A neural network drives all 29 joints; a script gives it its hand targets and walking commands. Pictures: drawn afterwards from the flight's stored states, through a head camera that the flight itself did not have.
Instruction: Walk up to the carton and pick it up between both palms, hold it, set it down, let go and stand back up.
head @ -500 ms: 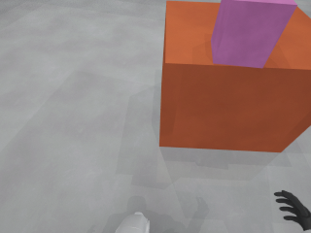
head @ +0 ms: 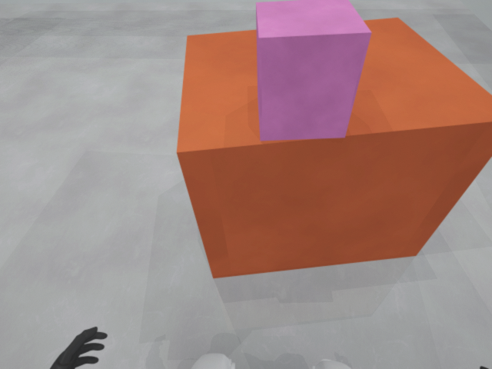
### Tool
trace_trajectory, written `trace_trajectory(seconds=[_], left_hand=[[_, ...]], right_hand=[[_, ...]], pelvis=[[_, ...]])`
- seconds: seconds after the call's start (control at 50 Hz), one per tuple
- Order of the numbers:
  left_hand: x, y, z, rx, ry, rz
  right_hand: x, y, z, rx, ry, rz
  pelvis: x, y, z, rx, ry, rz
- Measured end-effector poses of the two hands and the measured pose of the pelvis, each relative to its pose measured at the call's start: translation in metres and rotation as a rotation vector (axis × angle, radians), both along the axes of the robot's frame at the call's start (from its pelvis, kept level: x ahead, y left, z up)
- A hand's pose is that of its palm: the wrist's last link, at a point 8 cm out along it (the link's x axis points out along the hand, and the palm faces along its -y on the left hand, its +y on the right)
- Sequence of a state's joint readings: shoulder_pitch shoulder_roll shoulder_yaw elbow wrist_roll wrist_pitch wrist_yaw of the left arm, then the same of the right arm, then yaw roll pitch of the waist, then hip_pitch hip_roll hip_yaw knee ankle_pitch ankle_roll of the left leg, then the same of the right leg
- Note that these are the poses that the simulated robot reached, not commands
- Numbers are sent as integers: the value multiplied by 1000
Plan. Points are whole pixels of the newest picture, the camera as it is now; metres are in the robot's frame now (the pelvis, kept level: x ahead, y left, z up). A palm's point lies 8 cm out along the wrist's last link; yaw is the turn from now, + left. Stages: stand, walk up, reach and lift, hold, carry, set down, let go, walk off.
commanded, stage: walk up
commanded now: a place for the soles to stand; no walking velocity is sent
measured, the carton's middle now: (301, 72) +0.74 -0.09 +0.11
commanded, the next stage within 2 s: none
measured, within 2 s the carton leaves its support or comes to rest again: neither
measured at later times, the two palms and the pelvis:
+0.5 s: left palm (149, 257) +0.34 +0.23 -0.06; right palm out of the picture +0.21 -0.42 -0.03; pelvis +0.17 -0.07 +0.01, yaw -3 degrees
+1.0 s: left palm (167, 253) +0.36 +0.20 -0.07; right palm (474, 213) +0.43 -0.42 -0.04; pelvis +0.25 -0.11 +0.03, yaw +2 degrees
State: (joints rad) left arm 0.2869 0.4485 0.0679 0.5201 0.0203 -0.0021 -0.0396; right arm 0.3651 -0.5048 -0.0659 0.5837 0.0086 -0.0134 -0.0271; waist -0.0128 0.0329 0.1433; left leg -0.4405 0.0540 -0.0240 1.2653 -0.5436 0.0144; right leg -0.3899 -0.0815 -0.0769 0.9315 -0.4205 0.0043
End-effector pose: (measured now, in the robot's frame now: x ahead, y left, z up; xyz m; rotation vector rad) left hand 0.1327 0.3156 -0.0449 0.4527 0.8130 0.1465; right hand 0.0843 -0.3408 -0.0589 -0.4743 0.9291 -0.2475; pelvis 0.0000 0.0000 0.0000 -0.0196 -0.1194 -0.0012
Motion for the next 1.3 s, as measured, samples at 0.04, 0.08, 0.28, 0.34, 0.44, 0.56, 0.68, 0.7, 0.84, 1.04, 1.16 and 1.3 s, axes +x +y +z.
trace_trajectory(seconds=[0.04,0.08,0.28,0.34,0.44,0.56,0.68,0.7,0.84,1.04,1.16,1.3], left_hand=[[-6,0,-4,-2,39,32],[-13,3,-10,-6,75,66],[36,1,-37,-55,200,120],[80,-17,-33,-65,179,64],[164,-60,-18,-80,115,-47],[239,-98,-11,-33,-5,-83],[248,-110,-6,-23,-10,-10],[248,-110,-8,-26,-5,2],[239,-110,-28,-88,106,102],[225,-111,-23,-75,236,159],[225,-108,-10,-71,241,192],[223,-103,-2,-76,234,231]], right_hand=[[32,7,3,15,-23,45],[63,16,8,22,-39,90],[125,5,37,-78,-80,97],[118,-15,45,-103,-36,53],[114,-55,45,-118,32,-11],[143,-101,16,-70,82,-75],[220,-100,5,-21,24,-27],[233,-97,3,-14,20,-8],[293,-73,4,40,0,74],[344,-84,23,52,-10,79],[329,-91,19,62,60,35],[288,-94,10,82,171,-29]], pelvis=[[13,-1,3,0,1,11],[26,-2,5,1,5,21],[98,-14,7,31,22,-15],[116,-26,13,30,22,-32],[149,-51,16,15,22,-51],[191,-92,-1,2,8,-41],[219,-100,2,-3,-8,0],[223,-101,2,-4,-7,6],[245,-105,10,10,0,20],[253,-115,33,8,25,41],[249,-117,43,11,27,59],[243,-116,49,17,24,72]])
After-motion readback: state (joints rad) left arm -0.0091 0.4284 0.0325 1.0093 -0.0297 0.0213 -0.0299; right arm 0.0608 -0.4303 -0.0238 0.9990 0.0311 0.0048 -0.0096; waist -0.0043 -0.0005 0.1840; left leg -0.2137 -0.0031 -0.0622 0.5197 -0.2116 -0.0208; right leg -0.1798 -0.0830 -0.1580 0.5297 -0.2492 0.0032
